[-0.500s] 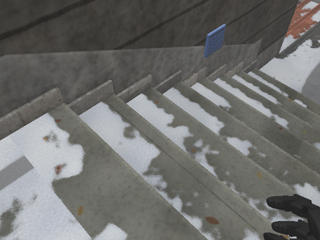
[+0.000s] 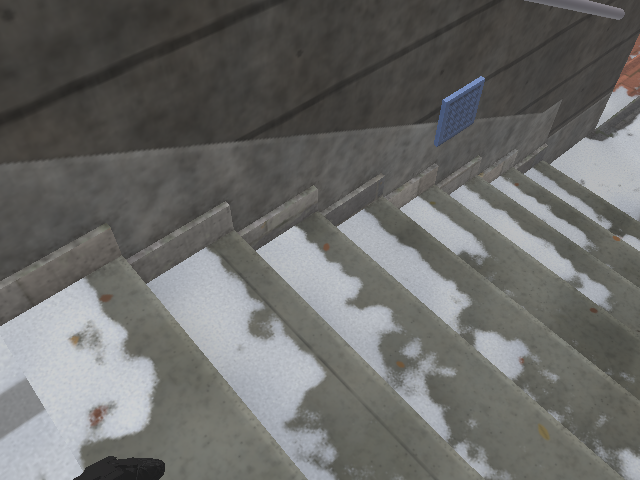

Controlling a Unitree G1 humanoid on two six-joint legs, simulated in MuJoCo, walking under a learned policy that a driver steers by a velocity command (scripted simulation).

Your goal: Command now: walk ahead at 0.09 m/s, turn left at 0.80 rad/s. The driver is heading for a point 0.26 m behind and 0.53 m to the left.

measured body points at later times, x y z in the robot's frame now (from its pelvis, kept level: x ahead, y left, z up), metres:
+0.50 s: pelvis +0.00 +0.00 -0.01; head +0.02 +0.02 +0.44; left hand +0.01 +0.31 -0.10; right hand +0.26 -0.18 -0.10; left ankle -0.06 +0.08 -0.72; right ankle +0.08 -0.10 -0.73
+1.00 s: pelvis +0.01 +0.02 +0.00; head +0.04 +0.04 +0.45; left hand -0.10 +0.31 -0.09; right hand +0.31 -0.06 -0.11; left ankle -0.06 +0.09 -0.73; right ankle +0.09 -0.02 -0.74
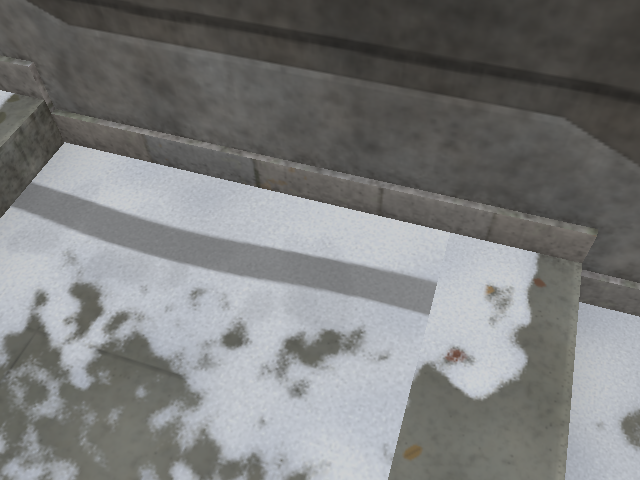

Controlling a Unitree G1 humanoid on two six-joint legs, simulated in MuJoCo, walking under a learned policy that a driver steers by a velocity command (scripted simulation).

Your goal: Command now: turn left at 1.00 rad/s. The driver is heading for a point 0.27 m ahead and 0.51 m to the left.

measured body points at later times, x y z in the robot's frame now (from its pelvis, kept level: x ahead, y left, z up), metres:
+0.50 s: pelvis +0.03 +0.06 +0.01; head +0.04 +0.10 +0.45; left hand -0.09 +0.36 -0.12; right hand +0.36 -0.04 -0.04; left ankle -0.02 +0.17 -0.71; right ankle +0.02 -0.09 -0.73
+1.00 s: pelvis +0.26 +0.36 -0.03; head +0.29 +0.40 +0.42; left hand +0.21 +0.69 -0.09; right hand +0.48 +0.14 -0.14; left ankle +0.01 +0.18 -0.68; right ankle +0.43 +0.41 -0.73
